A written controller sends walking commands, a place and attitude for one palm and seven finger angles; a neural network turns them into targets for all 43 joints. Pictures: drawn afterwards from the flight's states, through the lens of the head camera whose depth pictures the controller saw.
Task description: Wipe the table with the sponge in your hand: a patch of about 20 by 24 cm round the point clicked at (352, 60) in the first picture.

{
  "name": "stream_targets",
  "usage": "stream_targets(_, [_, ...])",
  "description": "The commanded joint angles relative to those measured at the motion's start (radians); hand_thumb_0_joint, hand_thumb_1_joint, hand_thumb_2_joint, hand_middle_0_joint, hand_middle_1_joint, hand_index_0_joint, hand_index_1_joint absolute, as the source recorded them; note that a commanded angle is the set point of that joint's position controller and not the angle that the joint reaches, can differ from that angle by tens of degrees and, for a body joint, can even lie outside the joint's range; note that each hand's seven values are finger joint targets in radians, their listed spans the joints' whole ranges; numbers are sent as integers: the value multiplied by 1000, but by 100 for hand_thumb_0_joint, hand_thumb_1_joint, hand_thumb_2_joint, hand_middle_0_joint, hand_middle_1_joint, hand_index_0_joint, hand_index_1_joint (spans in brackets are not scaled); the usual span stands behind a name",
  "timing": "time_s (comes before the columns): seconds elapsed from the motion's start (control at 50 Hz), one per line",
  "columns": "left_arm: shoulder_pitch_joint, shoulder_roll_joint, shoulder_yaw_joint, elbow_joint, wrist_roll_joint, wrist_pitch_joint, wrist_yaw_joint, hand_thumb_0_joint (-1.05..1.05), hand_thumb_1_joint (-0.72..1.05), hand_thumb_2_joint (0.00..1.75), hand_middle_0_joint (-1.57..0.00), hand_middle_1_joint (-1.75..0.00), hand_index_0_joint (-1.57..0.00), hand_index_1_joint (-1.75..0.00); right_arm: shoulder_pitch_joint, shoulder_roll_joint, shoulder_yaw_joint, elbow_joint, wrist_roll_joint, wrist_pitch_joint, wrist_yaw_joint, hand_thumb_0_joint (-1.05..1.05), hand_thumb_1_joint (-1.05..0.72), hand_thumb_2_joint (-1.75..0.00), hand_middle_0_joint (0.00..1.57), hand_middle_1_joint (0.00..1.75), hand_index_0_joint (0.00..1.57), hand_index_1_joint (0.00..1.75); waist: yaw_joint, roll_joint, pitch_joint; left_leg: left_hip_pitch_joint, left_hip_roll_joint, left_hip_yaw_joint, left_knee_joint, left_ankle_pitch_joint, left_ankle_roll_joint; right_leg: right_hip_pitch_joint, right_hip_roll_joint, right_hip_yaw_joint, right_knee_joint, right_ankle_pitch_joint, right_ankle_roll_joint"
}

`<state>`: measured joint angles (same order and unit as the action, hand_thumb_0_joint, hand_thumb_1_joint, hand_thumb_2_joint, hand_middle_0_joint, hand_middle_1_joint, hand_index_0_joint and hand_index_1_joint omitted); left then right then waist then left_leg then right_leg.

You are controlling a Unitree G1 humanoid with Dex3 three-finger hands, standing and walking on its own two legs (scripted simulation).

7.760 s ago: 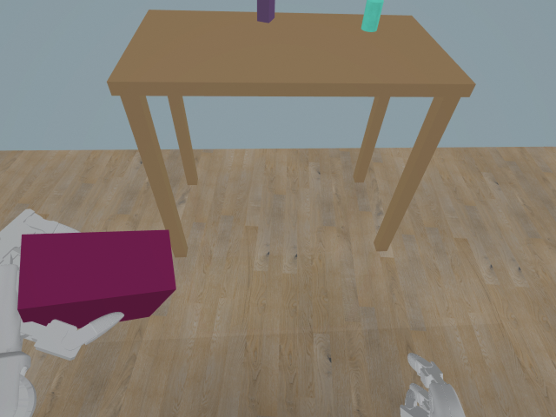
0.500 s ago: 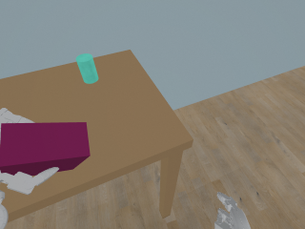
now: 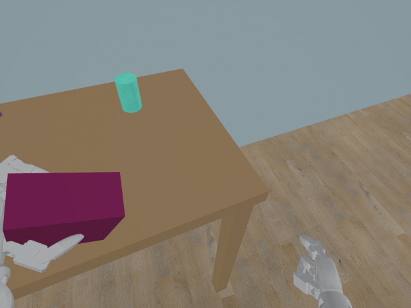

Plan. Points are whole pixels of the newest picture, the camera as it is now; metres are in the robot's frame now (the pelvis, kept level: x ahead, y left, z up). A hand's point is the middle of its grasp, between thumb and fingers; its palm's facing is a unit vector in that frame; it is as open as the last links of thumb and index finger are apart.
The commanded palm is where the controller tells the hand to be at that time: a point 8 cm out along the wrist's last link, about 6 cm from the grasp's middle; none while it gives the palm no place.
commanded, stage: come to a stop and stand still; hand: left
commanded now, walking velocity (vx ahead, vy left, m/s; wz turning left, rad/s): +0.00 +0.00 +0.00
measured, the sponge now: (81, 211) +0.22 +0.21 +0.14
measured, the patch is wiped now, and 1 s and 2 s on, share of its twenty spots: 0.00 0.00 0.00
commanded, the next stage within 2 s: look again from close up in 0.48 s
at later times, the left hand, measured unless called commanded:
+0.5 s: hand (36, 233) +0.18 +0.25 +0.15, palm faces +0.40 -0.82 -0.40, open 10.7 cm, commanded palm +0.13 +0.28 +0.17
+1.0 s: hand (19, 191) +0.24 +0.30 +0.15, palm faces +0.40 -0.83 -0.37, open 10.7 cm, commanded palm +0.18 +0.32 +0.17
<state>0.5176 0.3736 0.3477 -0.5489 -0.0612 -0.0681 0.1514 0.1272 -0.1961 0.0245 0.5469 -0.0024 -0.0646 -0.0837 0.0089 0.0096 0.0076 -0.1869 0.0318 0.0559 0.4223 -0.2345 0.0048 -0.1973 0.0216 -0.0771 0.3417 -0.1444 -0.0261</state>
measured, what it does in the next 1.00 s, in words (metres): stands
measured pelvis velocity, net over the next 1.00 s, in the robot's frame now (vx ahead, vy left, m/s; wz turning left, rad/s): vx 0.02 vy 0.04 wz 0.01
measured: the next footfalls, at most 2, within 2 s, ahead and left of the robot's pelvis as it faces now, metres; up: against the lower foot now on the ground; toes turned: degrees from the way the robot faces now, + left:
none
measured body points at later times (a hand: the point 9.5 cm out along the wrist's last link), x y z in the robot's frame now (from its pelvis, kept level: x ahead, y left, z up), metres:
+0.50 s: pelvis -0.03 +0.00 +0.00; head -0.04 +0.00 +0.45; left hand +0.15 +0.29 +0.17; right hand +0.11 -0.24 -0.09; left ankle -0.01 +0.11 -0.74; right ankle +0.02 -0.10 -0.74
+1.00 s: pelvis +0.02 +0.04 -0.01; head +0.05 +0.08 +0.44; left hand +0.21 +0.35 +0.17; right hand +0.20 -0.17 -0.07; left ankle -0.01 +0.11 -0.74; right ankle +0.02 -0.10 -0.74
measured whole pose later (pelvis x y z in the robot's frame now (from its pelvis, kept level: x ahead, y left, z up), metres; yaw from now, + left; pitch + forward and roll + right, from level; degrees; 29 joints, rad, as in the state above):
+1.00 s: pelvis +0.02 +0.04 -0.01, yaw +0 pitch +0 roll -1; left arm 0.36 0.41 0.39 -0.47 -0.03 -0.24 0.10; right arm 0.19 -0.16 0.04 0.59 0.01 -0.16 -0.01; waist 0.04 -0.07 0.07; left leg -0.20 -0.03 0.06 0.49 -0.30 0.06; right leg -0.22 -0.03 -0.05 0.44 -0.22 0.03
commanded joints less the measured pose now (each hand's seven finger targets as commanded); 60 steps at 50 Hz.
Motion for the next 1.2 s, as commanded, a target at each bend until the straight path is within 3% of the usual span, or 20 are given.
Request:
stream_targets(0.0, [-133, 114, 74, -148, 3, -52, 30, 0, 10, 130, -120, -160, -120, -160, -50, -122, -48, -134, -6, -41, -22, 0, -90, -90, 20, 30, 20, 30, -12, 48, -114, -48, 36, -52, -119, 55, -12, 116, -45, 83, -66, 104, 31])
stream_targets(0.1, [-263, 102, 28, -110, 27, -47, 37, 0, 10, 130, -120, -160, -120, -160, -40, -126, -47, -130, -4, -46, -20, 0, -90, -90, 20, 30, 20, 30, -13, 47, -15, -91, 24, -61, -181, -147, -4, 64, -34, 94, -140, -111, 34])
stream_targets(0.16, [-274, 104, 26, -109, 39, -50, 44, 0, 10, 130, -120, -160, -120, -160, -37, -125, -51, -132, -2, -47, -17, 0, -90, -90, 20, 30, 20, 30, -9, 47, -11, -113, 21, -68, -200, -227, 2, 74, -35, 98, -142, -177, 35])
stream_targets(0.36, [-109, 133, 90, -117, 33, -79, 42, 0, 10, 130, -120, -160, -120, -160, -33, -130, -61, -136, 0, -47, -4, 0, -90, -90, 20, 30, 20, 30, 1, 32, -60, -160, 18, -84, -165, -210, 10, 131, -50, 111, -118, -189, 27])
stream_targets(0.54, [-173, 121, 65, -125, 31, -93, 40, 0, 10, 130, -120, -160, -120, -160, -27, -140, -64, -112, 0, -61, -5, 0, -90, -90, 20, 30, 20, 30, -8, 41, -50, -111, 15, -91, -153, -168, 9, 77, -47, 105, -115, -163, 28])
stream_targets(0.56, [-1232, 998, 641, -370, 198, -219, 16, 0, 10, 130, -120, -160, -120, -160, 149, -154, -43, -108, -12, -111, 4, 0, -90, -90, 20, 30, 20, 30, -7, -200, 185, -232, 66, -55, 50, 50, 31, -175, -110, 112, -119, -70, 142])
stream_targets(0.58, [-620, 363, 252, 254, 92, -189, -31, 0, 10, 130, -120, -160, -120, -160, 65, -36, -9, -38, 16, -101, 15, 0, -90, -90, 20, 30, 20, 30, -1, -130, -124, -34, 13, -71, 66, 77, 47, -110, -176, 104, -58, -179, 22])
stream_targets(0.6, [-309, 256, 191, 232, 38, -187, -30, 0, 10, 130, -120, -160, -120, -160, 49, -84, -57, -90, 15, -115, 16, 0, -90, -90, 20, 30, 20, 30, 66, -120, -18, -43, 1, -47, 50, 5, 14, -93, -134, 210, -164, -204, 36])
stream_targets(0.62, [-234, 113, 62, 249, 8, -178, -40, 0, 10, 130, -120, -160, -120, -160, 12, -113, -67, -100, 36, -126, 31, 0, -90, -90, 20, 30, 20, 30, 52, 63, -67, -20, -4, -18, 14, -51, 15, -28, -149, 195, -95, -214, -10])
stream_targets(0.64, [-285, 161, 78, 125, 17, -204, -43, 0, 10, 130, -120, -160, -120, -160, 52, -137, -75, -107, 24, -124, 40, 0, -90, -90, 20, 30, 20, 30, 43, 104, -118, -38, -20, -19, 12, -99, 17, 1, -150, 207, -68, -240, -5])
stream_targets(0.68, [-221, 126, 29, -34, 11, -232, -51, 0, 10, 130, -120, -160, -120, -160, 23, -129, -64, -107, 19, -130, 66, 0, -90, -90, 20, 30, 20, 30, 45, 94, -129, -51, -10, -34, -23, -107, 24, 33, -136, 202, -55, -259, 10])
stream_targets(0.72, [-160, 94, -4, -117, 7, -233, -52, 0, 10, 130, -120, -160, -120, -160, -22, -116, -52, -115, 25, -148, 78, 0, -90, -90, 20, 30, 20, 30, 40, 39, -111, -49, 25, -66, -71, -121, 32, 27, -91, 148, -9, -234, 12])
stream_targets(0.76, [-184, 156, 60, -175, 30, -228, -40, 0, 10, 130, -120, -160, -120, -160, -9, -132, -59, -125, 15, -150, 72, 0, -90, -90, 20, 30, 20, 30, 39, -9, -97, -119, 47, -105, -111, -107, 34, 84, -64, 108, 41, -164, 18])
stream_targets(0.8, [-207, 207, 136, -180, 30, -230, -32, 0, 10, 130, -120, -160, -120, -160, -9, -134, -58, -126, 10, -155, 65, 0, -90, -90, 20, 30, 20, 30, 36, -36, -101, -122, 48, -118, -104, -20, 28, 110, -55, 93, 66, -59, 20])
stream_targets(0.82, [-220, 272, 203, -192, 29, -231, -21, 0, 10, 130, -120, -160, -120, -160, -29, -134, -55, -119, 11, -155, 61, 0, -90, -90, 20, 30, 20, 30, 34, 3, -107, -93, 54, -110, -105, 12, 27, 106, -48, 82, 92, -18, 23])
stream_targets(0.84, [-233, 226, 185, -170, 24, -234, -20, 0, 10, 130, -120, -160, -120, -160, -20, -126, -56, -123, 6, -149, 56, 0, -90, -90, 20, 30, 20, 30, 25, 23, -110, -114, 62, -132, -102, 63, 29, 135, -59, 67, 113, 33, 19])
stream_targets(0.96, [-250, 164, 134, -153, 18, -235, -36, 0, 10, 130, -120, -160, -120, -160, 19, -124, -66, -108, 8, -137, 66, 0, -90, -90, 20, 30, 20, 30, 7, 93, -163, 72, 70, -104, 15, 595, -30, 103, -51, 43, 135, 263, 11])
stream_targets(1.02, [-212, 113, 77, -186, 22, -216, -49, 0, 10, 130, -120, -160, -120, -160, -9, -109, -64, -118, 8, -138, 89, 0, -90, -90, 20, 30, 20, 30, 6, 122, -154, 167, 105, -101, 23, 773, -41, 9, -21, 15, 175, 135, 21])
stream_targets(1.08, [-203, 125, 79, -249, 25, -204, -56, 0, 10, 130, -120, -160, -120, -160, 18, -120, -82, -134, -4, -120, 106, 0, -90, -90, 20, 30, 20, 30, 2, 175, -138, 224, 138, -122, 34, 872, -55, -64, -8, -11, 177, -28, 16])
stream_targets(1.18, [-169, 174, 151, -290, 13, -192, -50, 0, 10, 130, -120, -160, -120, -160, 9, -114, -85, -166, -2, -94, 108, 0, -90, -90, 20, 30, 20, 30, 3, 163, -128, 206, 150, -114, 78, 920, -76, -14, 0, -43, 109, 25, -1])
